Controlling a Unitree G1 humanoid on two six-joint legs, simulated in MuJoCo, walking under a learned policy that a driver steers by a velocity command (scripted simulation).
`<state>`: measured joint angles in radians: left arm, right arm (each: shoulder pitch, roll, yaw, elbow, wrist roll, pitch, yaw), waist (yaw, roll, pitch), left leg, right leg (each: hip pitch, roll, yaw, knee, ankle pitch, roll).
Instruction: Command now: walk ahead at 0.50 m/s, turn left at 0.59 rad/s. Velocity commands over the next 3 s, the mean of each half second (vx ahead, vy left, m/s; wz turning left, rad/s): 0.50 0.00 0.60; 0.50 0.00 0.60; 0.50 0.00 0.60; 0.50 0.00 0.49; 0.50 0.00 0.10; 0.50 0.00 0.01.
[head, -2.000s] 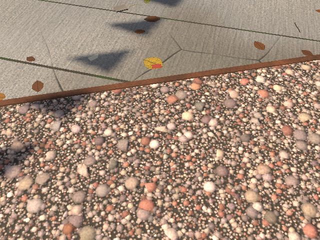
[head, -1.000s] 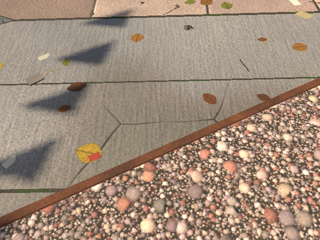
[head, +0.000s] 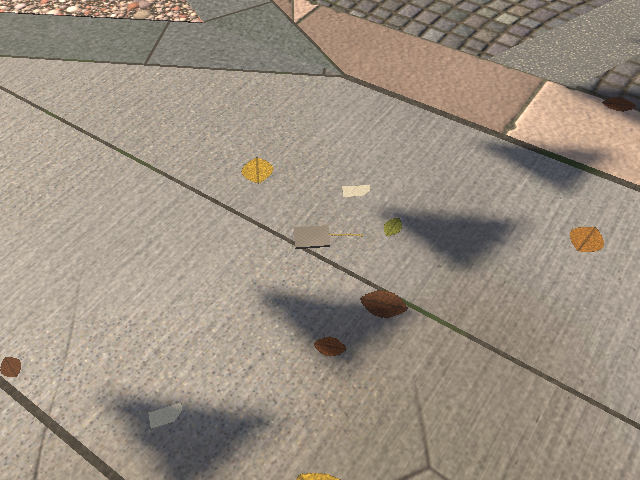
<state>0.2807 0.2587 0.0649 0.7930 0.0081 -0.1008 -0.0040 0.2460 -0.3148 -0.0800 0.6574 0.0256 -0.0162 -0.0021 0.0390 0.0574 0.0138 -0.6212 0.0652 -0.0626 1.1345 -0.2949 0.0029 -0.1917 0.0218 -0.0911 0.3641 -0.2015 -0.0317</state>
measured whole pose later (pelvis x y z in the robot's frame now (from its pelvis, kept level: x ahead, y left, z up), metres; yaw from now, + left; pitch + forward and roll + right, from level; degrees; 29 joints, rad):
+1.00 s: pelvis +0.54 +0.13 +0.00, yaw +35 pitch +1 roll -2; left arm 0.29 0.26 0.06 0.78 0.01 -0.09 -0.01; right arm 0.24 -0.32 -0.08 0.65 0.03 -0.01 0.00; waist 0.04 0.05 0.03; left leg -0.62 0.06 -0.07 1.13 -0.29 0.00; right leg -0.18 0.02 -0.10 0.37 -0.21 -0.02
